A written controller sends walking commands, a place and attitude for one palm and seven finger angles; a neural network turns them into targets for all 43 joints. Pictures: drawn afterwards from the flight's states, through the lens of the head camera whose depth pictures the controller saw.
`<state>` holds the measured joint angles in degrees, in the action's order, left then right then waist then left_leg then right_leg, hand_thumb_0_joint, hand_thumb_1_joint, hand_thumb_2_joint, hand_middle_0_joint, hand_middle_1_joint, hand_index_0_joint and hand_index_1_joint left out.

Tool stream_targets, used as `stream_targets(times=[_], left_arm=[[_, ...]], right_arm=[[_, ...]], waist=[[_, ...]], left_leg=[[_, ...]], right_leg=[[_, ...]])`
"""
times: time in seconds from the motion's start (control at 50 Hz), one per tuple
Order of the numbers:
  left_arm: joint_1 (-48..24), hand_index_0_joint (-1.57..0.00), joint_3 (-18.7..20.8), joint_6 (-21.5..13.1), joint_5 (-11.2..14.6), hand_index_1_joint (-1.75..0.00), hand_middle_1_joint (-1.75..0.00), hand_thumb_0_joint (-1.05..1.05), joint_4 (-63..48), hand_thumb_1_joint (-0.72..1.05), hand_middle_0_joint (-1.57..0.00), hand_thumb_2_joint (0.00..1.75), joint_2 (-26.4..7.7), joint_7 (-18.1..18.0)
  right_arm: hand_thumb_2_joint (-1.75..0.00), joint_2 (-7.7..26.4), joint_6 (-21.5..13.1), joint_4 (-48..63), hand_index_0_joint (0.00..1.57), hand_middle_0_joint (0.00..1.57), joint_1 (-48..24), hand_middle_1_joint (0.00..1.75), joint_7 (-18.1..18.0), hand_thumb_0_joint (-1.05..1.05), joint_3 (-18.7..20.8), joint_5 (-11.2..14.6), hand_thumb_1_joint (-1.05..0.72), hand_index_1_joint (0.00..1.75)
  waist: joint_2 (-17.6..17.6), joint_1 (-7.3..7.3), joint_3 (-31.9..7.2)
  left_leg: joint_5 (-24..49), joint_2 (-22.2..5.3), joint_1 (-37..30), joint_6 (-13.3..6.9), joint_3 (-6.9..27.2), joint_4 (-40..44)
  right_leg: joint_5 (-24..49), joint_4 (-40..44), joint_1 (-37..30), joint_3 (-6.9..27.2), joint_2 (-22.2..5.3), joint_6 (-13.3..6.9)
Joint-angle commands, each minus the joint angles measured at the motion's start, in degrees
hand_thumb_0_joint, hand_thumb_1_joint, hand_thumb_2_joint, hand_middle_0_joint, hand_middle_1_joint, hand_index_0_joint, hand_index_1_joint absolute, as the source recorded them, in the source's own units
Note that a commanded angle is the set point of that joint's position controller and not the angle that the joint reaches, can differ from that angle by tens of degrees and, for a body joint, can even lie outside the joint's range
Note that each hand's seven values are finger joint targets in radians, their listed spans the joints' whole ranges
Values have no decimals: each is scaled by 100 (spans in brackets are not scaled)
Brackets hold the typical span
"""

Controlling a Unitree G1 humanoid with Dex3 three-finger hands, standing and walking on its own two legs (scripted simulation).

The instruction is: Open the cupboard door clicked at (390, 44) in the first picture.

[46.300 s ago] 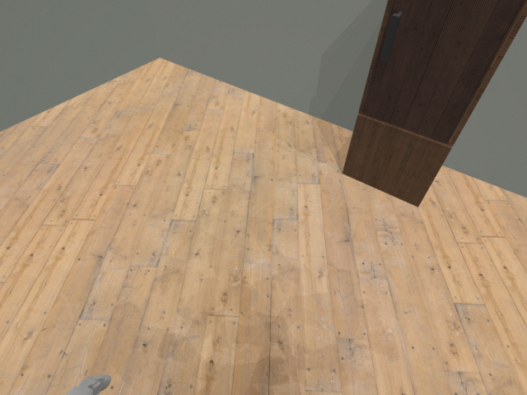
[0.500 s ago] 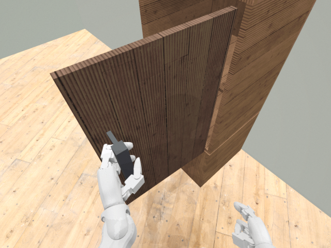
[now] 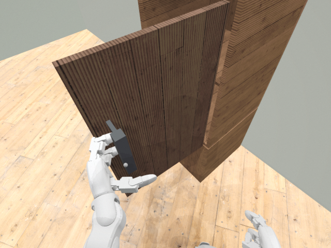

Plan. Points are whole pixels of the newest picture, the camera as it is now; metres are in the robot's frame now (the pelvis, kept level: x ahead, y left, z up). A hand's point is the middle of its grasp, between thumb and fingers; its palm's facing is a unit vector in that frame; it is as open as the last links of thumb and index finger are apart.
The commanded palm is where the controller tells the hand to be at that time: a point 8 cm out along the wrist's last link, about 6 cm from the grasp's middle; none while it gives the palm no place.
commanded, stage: open thumb and fingers to let go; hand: left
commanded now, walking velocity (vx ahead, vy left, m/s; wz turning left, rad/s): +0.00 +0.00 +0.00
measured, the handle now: (120, 147) +0.34 +0.13 +0.06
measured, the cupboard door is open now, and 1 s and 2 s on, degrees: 85 83 83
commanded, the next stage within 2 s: slide the hand sideways off the handle in 0.26 s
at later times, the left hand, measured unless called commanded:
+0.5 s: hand (124, 174) +0.27 +0.11 +0.05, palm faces +0.00 -0.99 -0.13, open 16.2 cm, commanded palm +0.25 +0.15 +0.06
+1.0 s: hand (106, 190) +0.24 +0.14 +0.06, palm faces -0.05 -1.00 -0.01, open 16.3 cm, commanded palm +0.21 +0.20 +0.06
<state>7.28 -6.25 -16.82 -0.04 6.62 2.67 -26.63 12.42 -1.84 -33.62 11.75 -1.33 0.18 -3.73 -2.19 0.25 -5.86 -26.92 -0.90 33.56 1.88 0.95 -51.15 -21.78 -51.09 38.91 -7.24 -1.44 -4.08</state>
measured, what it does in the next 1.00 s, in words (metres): shifts its weight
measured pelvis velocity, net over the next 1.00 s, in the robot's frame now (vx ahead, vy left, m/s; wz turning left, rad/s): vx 0.01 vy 0.05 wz -0.03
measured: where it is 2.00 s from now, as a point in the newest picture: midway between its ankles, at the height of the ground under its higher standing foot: outside the picture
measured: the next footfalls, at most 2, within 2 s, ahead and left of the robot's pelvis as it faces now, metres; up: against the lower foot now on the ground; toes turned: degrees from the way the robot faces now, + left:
none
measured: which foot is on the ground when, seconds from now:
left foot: down 0.00-1.00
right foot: down 0.00-1.00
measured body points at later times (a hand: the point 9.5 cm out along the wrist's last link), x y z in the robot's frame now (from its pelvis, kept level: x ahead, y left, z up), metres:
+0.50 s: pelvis -0.01 +0.04 -0.01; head +0.03 +0.03 +0.44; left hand +0.27 +0.17 +0.06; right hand +0.16 -0.18 -0.11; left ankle -0.01 +0.14 -0.69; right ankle +0.04 -0.07 -0.69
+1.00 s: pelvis +0.01 +0.05 -0.01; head +0.06 +0.04 +0.44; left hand +0.23 +0.20 +0.06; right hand +0.19 -0.17 -0.09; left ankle -0.01 +0.14 -0.69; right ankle +0.04 -0.07 -0.69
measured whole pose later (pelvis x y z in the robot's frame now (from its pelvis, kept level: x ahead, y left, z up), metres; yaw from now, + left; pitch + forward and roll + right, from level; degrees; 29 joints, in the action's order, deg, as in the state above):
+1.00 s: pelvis +0.01 +0.05 -0.01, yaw -2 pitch +11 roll -1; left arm 24.1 -8.8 -15.1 3.9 -11.2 -6.1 -1.0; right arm 12.2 -4.2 -23.9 15.0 -0.5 -2.2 -0.5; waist -2.4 1.0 -6.2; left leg -31.4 0.5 36.9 -2.1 -1.5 -57.4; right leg -23.8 -55.0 41.9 -4.5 -2.7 -0.1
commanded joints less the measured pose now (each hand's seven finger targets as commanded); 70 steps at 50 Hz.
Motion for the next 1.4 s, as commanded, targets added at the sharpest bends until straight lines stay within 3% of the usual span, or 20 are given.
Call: stream_targets(times=[0.0, 0.08, 0.12, 0.22, 0.34, 0.36, 0.38, 0.4, 0.44, 0.48, 0.52, 0.56, 0.58, 0.68, 0.74, 0.82, 1.04, 1.28, 1.32, 1.38], left_arm=[[-1254, -24, -232, -394, -157, -85, -85, 0, -1068, -50, -24, 30, 66, 71], [-1568, -21, -185, -356, -249, -65, -65, 0, -987, -50, -21, 30, 30, -67], [-1613, -19, -322, -339, -285, -55, -55, 0, -1050, -50, -19, 30, 247, -168], [-1571, -15, -391, -243, -397, -30, -30, 0, -887, -50, -15, 30, 386, -406], [-1633, -15, -321, -82, -487, -30, -30, 0, -845, -50, -15, 30, 368, -627], [-1551, -15, -1364, -309, -1122, -30, -30, 0, -875, -50, -15, 30, -241, 593], [-1878, -15, -733, -509, -868, -30, -30, 0, -1148, -50, -15, 30, -788, 1258], [-1943, -15, -687, -662, -815, -30, -30, 0, -1219, -50, -15, 30, -964, 1659], [-1826, -15, -866, -776, -527, -30, -30, 0, -1344, -50, -15, 30, -848, 2389], [-1675, -15, -947, -647, 180, -30, -30, 0, -1426, -50, -15, 30, -569, 3067], [-1279, -15, -823, -393, 831, -30, -30, 0, -1408, -50, -15, 30, -253, 3280], [-866, -15, -437, -198, 1124, -30, -30, 0, -1433, -50, -15, 30, -347, 3174], [-664, -15, -361, -156, 1114, -30, -30, 0, -1481, -50, -15, 30, -393, 3053], [-187, -15, -215, -201, 324, -30, -30, 0, -1847, -50, -15, 30, -790, 2401], [284, -15, -418, -251, 115, -30, -30, 0, -2330, -50, -15, 30, -698, 2348], [749, -15, -237, -218, 228, -30, -30, 0, -2786, -50, -15, 30, -877, 2440], [1808, -15, 24, -350, 567, -30, -30, 0, -3306, -50, -15, 30, -1118, 2943], [2632, -15, 825, -437, 978, -30, -30, 0, -3710, -50, -15, 30, -1640, 3338], [2735, -15, 717, -455, 1061, -30, -30, 0, -3671, -50, -15, 30, -1502, 3438], [2786, -15, 1042, -468, 1182, -30, -30, 0, -3534, -50, -15, 30, -1749, 3585]], right_arm=[[-90, 407, -349, 932, 20, 20, -516, 30, -2, 0, 130, 31, -90, 30], [-90, 419, -349, 963, 20, 20, -520, 30, -5, 0, 126, 26, -90, 30], [-90, 386, -366, 994, 20, 20, -514, 30, 19, 0, 119, 3, -90, 30], [-90, 383, -334, 1009, 20, 20, -460, 30, 62, 0, 105, -24, -90, 30], [-90, 357, -223, 1044, 20, 20, -520, 30, 79, 0, 75, -31, -90, 30], [-90, 557, -253, 858, 20, 20, -170, 30, 70, 0, 55, 27, -90, 30], [-90, 587, -232, 978, 20, 20, -128, 30, 14, 0, 104, 76, -90, 30], [-90, 548, -237, 1007, 20, 20, -188, 30, -33, 0, 88, 83, -90, 30], [-90, 540, -332, 1101, 20, 20, -205, 30, -64, 0, 65, 174, -90, 30], [-90, 553, -436, 1254, 20, 20, -263, 30, -90, 0, 25, 341, -90, 30], [-90, 559, -545, 1366, 20, 20, -329, 30, -127, 0, -11, 454, -90, 30], [-90, 615, -635, 1415, 20, 20, -325, 30, -134, 0, 0, 492, -90, 30], [-90, 633, -665, 1472, 20, 20, -352, 30, -107, 0, -19, 493, -90, 30], [-90, 661, -636, 1559, 20, 20, -71, 30, 62, 0, 80, 343, -90, 30], [-90, 610, -579, 1725, 20, 20, 14, 30, 143, 0, 99, 318, -90, 30], [-90, 596, -515, 1845, 20, 20, 10, 30, 115, 0, 78, 344, -90, 30], [-90, 634, -647, 1906, 20, 20, 190, 30, -15, 0, 102, 362, -90, 30], [-90, 624, -690, 1995, 20, 20, 105, 30, -128, 0, 170, 433, -90, 30], [-90, 611, -706, 2015, 20, 20, 128, 30, -130, 0, 169, 453, -90, 30], [-90, 649, -705, 1956, 20, 20, 87, 30, -170, 0, 202, 476, -90, 30]], waist=[[762, -104, -1027], [673, -70, -1110], [504, -30, -1284], [594, 0, -1307], [697, 67, -1211], [943, -422, -907], [707, -271, -1272], [578, -193, -1412], [344, -219, -1360], [166, -209, -1296], [291, -120, -1078], [592, -16, -1032], [496, 72, -984], [536, 69, -1048], [356, 68, -1240], [153, 76, -1203], [399, -70, -1121], [223, 104, -1253], [279, 37, -1155], [439, 27, -1096]], left_leg=[[575, 229, 472, -253, -65, 470], [480, 234, 389, -260, -35, 549], [624, 231, 281, -255, -48, 568], [773, 192, 249, -217, 3, 634], [730, 182, 325, -198, 6, 690], [725, 150, 237, -307, -20, 564], [822, 178, 315, -337, -14, 519], [860, 182, 307, -343, -32, 508], [783, 170, 205, -323, -6, 545], [718, 172, 60, -298, 38, 651], [525, 170, 65, -246, 84, 788], [445, 167, 120, -211, 138, 862], [495, 183, 144, -197, 167, 904], [1115, 123, 194, -165, 165, 680], [1480, 102, 100, -129, 110, 564], [1437, 109, 174, -131, 70, 518], [1558, 122, 410, -151, 117, 165], [1514, 202, 759, -179, 61, -90], [1429, 203, 779, -178, 55, -101], [1145, 212, 1014, -200, 38, -189]], right_leg=[[95, 1219, -1417, 1046, -230, 344], [-104, 1128, -1261, 852, -162, 292], [189, 938, -1224, 697, -109, 274], [423, 738, -1145, 493, -26, 234], [321, 743, -1139, 470, 1, 212], [697, 694, -866, 627, -32, 233], [951, 603, -1097, 661, -71, 183], [1066, 522, -1226, 699, -91, 184], [962, 537, -1169, 676, -73, 177], [792, 639, -1188, 605, -8, 156], [432, 750, -1144, 448, 50, 189], [236, 768, -1124, 353, 70, 224], [227, 691, -1102, 308, 74, 201], [703, 306, -846, 302, 41, 182], [1028, 167, -868, 320, 43, 159], [1089, 173, -959, 346, 75, 155], [1362, -10, -768, 305, 131, 233], [1417, -114, -943, 416, 146, 217], [1348, -98, -839, 392, 151, 246], [1056, 11, -886, 507, 147, 253]])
